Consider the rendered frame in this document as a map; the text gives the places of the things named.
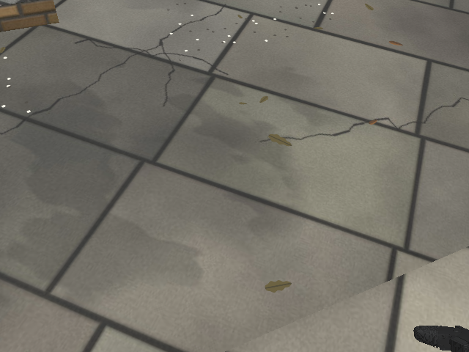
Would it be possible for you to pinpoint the robot right hand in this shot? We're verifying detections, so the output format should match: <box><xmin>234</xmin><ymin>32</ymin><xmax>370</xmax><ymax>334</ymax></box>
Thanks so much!
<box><xmin>413</xmin><ymin>326</ymin><xmax>469</xmax><ymax>352</ymax></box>

